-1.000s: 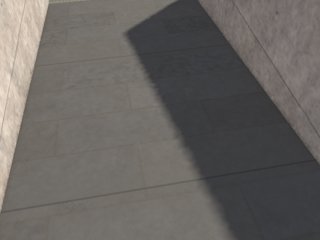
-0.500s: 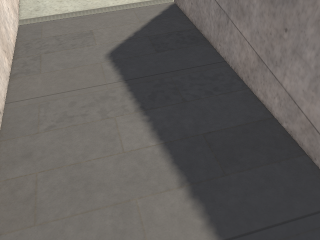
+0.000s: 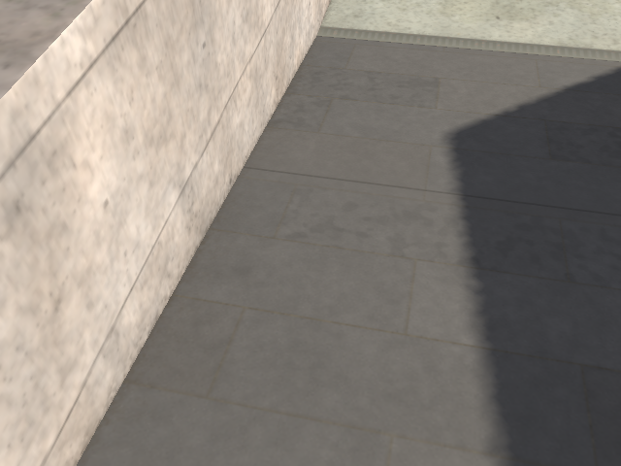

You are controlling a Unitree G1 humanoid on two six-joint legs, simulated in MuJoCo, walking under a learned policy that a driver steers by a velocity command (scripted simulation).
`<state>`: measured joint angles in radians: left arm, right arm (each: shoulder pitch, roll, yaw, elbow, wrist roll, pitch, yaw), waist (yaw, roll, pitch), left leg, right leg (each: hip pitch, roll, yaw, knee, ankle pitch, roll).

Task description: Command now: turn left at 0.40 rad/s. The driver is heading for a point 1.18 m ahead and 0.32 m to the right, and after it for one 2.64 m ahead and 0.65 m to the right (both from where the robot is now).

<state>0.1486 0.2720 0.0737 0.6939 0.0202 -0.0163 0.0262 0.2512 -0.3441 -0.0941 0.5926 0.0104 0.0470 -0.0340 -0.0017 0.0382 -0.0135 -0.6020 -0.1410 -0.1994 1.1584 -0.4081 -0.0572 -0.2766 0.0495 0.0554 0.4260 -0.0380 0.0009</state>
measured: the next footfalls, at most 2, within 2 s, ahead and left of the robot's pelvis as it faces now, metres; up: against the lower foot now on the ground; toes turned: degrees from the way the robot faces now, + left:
left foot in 0.28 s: +0.03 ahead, +0.14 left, +0.01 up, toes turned -10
right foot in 0.70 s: +0.04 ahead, -0.15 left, +0.00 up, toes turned -31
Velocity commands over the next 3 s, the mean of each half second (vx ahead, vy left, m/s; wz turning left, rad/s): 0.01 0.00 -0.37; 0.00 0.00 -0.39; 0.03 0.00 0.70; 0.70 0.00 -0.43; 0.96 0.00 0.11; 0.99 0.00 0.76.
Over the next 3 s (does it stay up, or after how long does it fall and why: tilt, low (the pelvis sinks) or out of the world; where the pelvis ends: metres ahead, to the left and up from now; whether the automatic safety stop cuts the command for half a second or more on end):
stays up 1.34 -0.54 -0.23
